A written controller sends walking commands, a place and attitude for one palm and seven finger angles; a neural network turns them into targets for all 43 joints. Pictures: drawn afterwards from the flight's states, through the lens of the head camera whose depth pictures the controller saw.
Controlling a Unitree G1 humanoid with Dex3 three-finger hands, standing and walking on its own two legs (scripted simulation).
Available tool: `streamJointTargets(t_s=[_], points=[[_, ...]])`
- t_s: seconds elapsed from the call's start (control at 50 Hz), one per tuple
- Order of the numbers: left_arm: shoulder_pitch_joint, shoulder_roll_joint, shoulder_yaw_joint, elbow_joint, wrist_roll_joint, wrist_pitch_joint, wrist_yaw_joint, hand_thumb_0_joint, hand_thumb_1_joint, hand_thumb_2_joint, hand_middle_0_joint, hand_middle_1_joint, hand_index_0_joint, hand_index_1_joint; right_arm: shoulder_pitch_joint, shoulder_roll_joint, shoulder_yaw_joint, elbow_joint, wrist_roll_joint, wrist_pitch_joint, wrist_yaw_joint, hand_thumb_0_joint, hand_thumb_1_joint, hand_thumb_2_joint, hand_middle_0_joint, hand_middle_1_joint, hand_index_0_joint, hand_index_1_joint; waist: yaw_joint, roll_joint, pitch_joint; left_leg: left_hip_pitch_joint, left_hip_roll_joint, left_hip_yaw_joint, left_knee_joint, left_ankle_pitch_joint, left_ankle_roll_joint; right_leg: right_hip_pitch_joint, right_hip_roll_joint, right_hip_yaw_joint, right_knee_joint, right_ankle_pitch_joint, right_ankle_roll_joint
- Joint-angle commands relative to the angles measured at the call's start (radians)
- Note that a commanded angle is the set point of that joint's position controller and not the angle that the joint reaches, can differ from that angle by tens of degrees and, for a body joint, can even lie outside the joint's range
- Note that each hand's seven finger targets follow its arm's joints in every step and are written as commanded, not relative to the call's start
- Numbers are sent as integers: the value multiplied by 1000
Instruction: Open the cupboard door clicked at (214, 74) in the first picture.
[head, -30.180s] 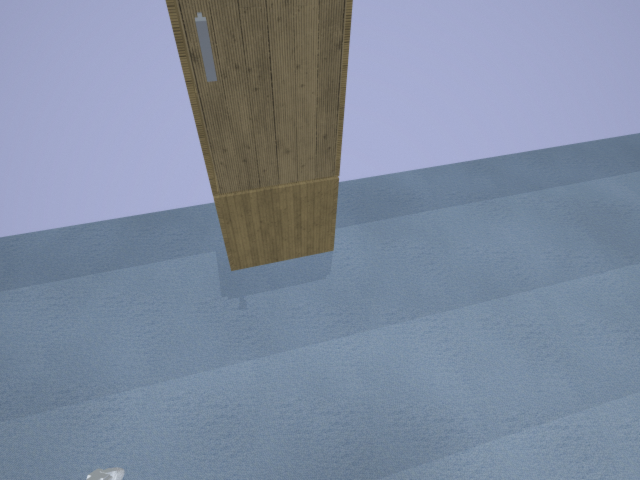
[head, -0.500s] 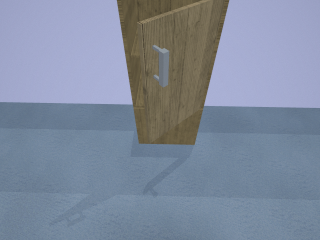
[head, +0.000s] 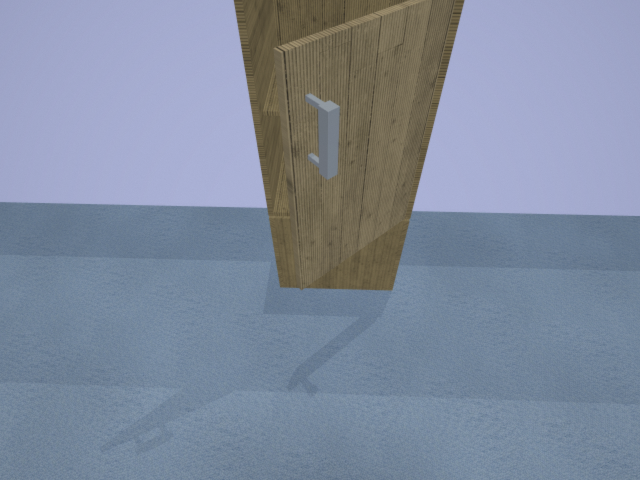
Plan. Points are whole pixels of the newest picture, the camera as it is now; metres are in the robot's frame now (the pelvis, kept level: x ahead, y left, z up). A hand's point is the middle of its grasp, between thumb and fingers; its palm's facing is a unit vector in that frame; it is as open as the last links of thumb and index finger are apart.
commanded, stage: look to check the result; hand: left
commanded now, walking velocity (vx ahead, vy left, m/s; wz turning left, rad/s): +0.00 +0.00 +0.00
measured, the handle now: (320, 136) +0.60 +0.04 +0.10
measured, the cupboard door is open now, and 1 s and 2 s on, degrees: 42 42 42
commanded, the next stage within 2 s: walk to a spot facing it in 0.04 s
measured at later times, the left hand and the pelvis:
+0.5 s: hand out of the picture +0.08 +0.19 -0.18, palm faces -0.10 -0.96 -0.25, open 7.4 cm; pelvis +0.00 -0.01 -0.01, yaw -8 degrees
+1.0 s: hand out of the picture +0.11 +0.15 -0.17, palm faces -0.32 -0.91 -0.26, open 7.4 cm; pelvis +0.00 -0.02 +0.00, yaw -25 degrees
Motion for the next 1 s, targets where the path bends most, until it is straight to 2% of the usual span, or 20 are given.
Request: streamJointTargets(t_s=[0.0, 0.16, 0.22, 0.32, 0.36, 0.4, 0.44, 0.46, 0.48, 0.5, 0.52, 0.56, 0.58, 0.6, 0.62, 0.64, 0.68, 0.72, 0.92, 0.98], points=[[-5, 189, 31, -50, 0, -26, 11, 0, 900, 900, -200, -300, -200, -300, -1, -164, -24, -43, 5, -16, -8, 0, -900, -900, 200, 300, 200, 300, -6, -14, -87, 46, 121, -99, -53, 146, 21, 16, -135, 110, -75, 162, -26], [-36, 212, 29, -53, -1, -22, 8, 0, 900, 900, -200, -300, -200, -300, -27, -187, -21, -42, 3, -14, -7, 0, -900, -900, 200, 300, 200, 300, -7, -14, -62, 59, 128, -89, -65, 149, 13, 9, -135, 118, -86, 179, -23], [1, 136, 24, -57, 0, 1, 13, 0, 900, 900, -200, -300, -200, -300, 32, -97, -12, -39, 2, 2, -13, 0, -900, -900, 200, 300, 200, 300, -14, -27, -91, 65, 136, -36, -2, 157, -2, -3, -138, 144, -38, 276, -17], [18, 158, 49, -117, 5, 29, 7, 0, 900, 900, -200, -300, -200, -300, 52, -117, -41, -104, 3, 22, -24, 0, -900, -900, 200, 300, 200, 300, -18, -38, -73, 33, 151, 13, 74, 75, 0, -70, -125, 204, 41, 316, -33], [15, 152, 56, -148, 8, 37, 3, 0, 900, 900, -200, -300, -200, -300, 52, -123, -51, -130, 2, 26, -26, 0, -900, -900, 200, 300, 200, 300, -18, -20, -60, 27, 169, 6, 73, 34, 9, -121, -102, 213, 75, 272, -31], [14, 137, 59, -173, 8, 43, -3, 0, 900, 900, -200, -300, -200, -300, 50, -135, -58, -154, 0, 27, -26, 0, -900, -900, 200, 300, 200, 300, -14, 39, -45, 26, 212, -29, 41, -14, 32, -184, -59, 189, 136, 179, -20], [20, 117, 61, -196, 11, 50, -12, 0, 900, 900, -200, -300, -200, -300, 51, -157, -69, -173, -5, 25, -28, 0, -900, -900, 200, 300, 200, 300, -7, 97, -36, 5, 296, -102, -17, -40, 80, -225, -13, 133, 271, 65, -4], [25, 104, 64, -206, 11, 53, -16, 0, 900, 900, -200, -300, -200, -300, 50, -164, -74, -182, -7, 20, -28, 0, -900, -900, 200, 300, 200, 300, 1, 154, -44, -5, 357, -141, -52, 15, 121, -233, 6, 89, 389, -113, 7], [28, 92, 67, -216, 11, 58, -19, 0, 900, 900, -200, -300, -200, -300, 46, -162, -76, -192, -10, 16, -28, 0, -900, -900, 200, 300, 200, 300, 4, 187, -52, -1, 403, -151, -67, 94, 161, -250, -2, 48, 498, -258, 18], [28, 84, 70, -227, 11, 61, -19, 0, 900, 900, -200, -300, -200, -300, 43, -159, -75, -202, -10, 14, -30, 0, -900, -900, 200, 300, 200, 300, 6, 163, -62, 3, 428, -139, -52, 146, 180, -255, -27, 49, 546, -316, 18], [25, 72, 70, -233, 11, 57, -23, 0, 900, 900, -200, -300, -200, -300, 38, -153, -76, -207, -14, 12, -31, 0, -900, -900, 200, 300, 200, 300, 13, 129, -61, -9, 416, -101, -9, 239, 169, -230, -44, 43, 499, -317, 18], [121, 65, 77, -214, 10, 46, -26, 0, 900, 900, -200, -300, -200, -300, 6, -151, -78, -218, -11, 15, -31, 0, -900, -900, 200, 300, 200, 300, 58, 61, -89, -41, 336, 27, 162, 276, 89, -87, -41, 17, 255, -123, 15], [170, 122, 92, -203, 19, 35, -19, 0, 900, 900, -200, -300, -200, -300, -8, -123, -79, -232, 3, 23, -28, 0, -900, -900, 200, 300, 200, 300, 77, -117, -80, -146, 207, 112, 362, 71, 7, -10, -119, 183, 42, 161, -17], [185, 235, 112, -204, 26, 23, -1, 0, 900, 900, -200, -300, -200, -300, -11, -51, -68, -272, 14, 27, -16, 0, -900, -900, 200, 300, 200, 300, 71, -392, -67, -373, 44, 165, 607, -400, -62, 59, -371, 537, -74, 423, -121], [203, 227, 109, -202, 9, 27, 7, 0, 900, 900, -200, -300, -200, -300, -16, -81, -73, -256, 11, 42, -16, 0, -900, -900, 200, 300, 200, 300, 83, -236, -62, -371, 62, 19, 744, -439, -53, 12, -381, 539, -79, 300, -188], [144, 189, 107, -214, 13, 32, 14, 0, 900, 900, -200, -300, -200, -300, -50, -62, -77, -256, 10, 44, -17, 0, -900, -900, 200, 300, 200, 300, 52, -196, -25, -417, 71, -18, 805, -378, -52, -15, -315, 533, -56, 268, -192], [97, 144, 96, -233, 9, 25, 20, 0, 900, 900, -200, -300, -200, -300, -42, -51, -71, -249, 8, 43, -14, 0, -900, -900, 200, 300, 200, 300, 23, -136, -42, -427, 86, -34, 819, -280, -65, 8, -263, 448, -22, 344, -178], [111, 140, 98, -234, 11, 21, 25, 0, 900, 900, -200, -300, -200, -300, -30, -34, -67, -244, 9, 41, -14, 0, -900, -900, 200, 300, 200, 300, 24, -85, -111, -396, 80, -22, 769, -255, -73, 68, -238, 410, 8, 420, -166], [149, 166, 112, -241, 21, 32, 16, 0, 900, 900, -200, -300, -200, -300, -96, -27, -66, -299, 22, 29, -21, 0, -900, -900, 200, 300, 200, 300, 49, -158, -119, -323, 26, -17, 496, -285, -67, 89, -191, 499, 28, 476, -173], [117, 173, 114, -257, 19, 37, 13, 0, 900, 900, -200, -300, -200, -300, -70, -31, -67, -304, 26, 24, -24, 0, -900, -900, 200, 300, 200, 300, 28, -172, -119, -244, 12, -25, 381, -260, -56, 27, -172, 526, 39, 449, -153]])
